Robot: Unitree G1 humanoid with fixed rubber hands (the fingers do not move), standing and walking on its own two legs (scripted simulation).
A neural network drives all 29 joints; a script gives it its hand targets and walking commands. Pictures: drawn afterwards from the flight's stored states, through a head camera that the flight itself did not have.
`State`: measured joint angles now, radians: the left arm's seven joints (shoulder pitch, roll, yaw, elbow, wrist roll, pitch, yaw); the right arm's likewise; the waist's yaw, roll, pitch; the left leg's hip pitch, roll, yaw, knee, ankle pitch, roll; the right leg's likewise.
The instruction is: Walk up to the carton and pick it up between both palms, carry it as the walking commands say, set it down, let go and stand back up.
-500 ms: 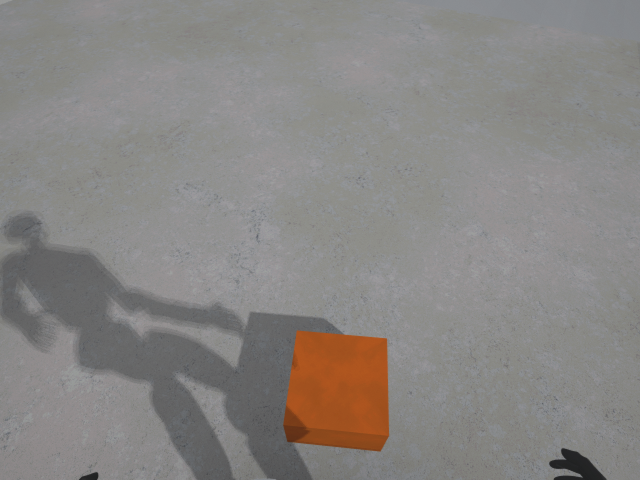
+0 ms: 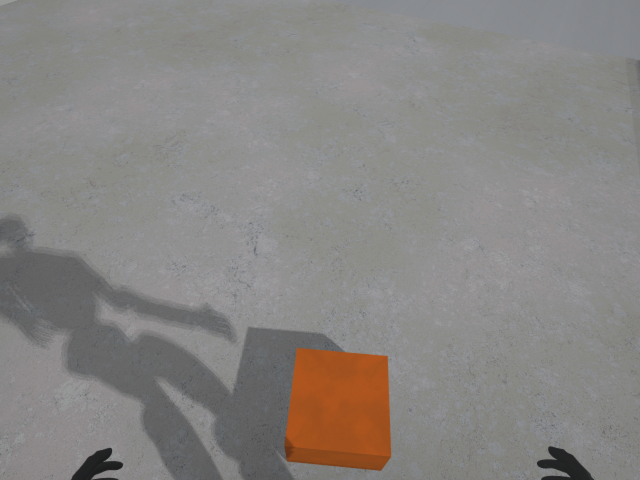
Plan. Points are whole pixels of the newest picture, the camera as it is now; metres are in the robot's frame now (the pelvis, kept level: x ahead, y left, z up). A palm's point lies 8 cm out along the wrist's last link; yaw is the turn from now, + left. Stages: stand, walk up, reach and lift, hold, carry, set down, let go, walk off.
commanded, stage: walk up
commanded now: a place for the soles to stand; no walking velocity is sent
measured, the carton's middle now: (338, 407) +0.43 -0.05 -0.69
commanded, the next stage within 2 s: stand in 0.56 s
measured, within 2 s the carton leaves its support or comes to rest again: neither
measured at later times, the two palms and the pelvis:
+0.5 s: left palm out of the picture +0.11 +0.32 -0.10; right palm out of the picture +0.12 -0.31 -0.09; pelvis +0.01 +0.01 +0.01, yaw -1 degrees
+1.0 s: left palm (106, 466) +0.16 +0.29 -0.10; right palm out of the picture +0.13 -0.30 -0.09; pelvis -0.02 +0.00 -0.01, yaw -6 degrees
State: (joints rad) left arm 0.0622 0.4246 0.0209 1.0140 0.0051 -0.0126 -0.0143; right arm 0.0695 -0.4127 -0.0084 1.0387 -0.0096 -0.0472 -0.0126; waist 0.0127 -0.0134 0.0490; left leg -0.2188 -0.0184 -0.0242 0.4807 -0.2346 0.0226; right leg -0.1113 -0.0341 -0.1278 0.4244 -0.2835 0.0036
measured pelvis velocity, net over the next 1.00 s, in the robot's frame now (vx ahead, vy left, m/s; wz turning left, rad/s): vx -0.02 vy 0.00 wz -0.10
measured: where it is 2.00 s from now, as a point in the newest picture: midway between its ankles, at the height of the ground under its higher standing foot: outside the picture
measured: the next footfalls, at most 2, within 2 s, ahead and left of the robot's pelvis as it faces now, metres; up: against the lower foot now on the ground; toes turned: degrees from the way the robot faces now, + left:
none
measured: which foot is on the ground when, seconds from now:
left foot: down 0.00-1.00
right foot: down 0.00-1.00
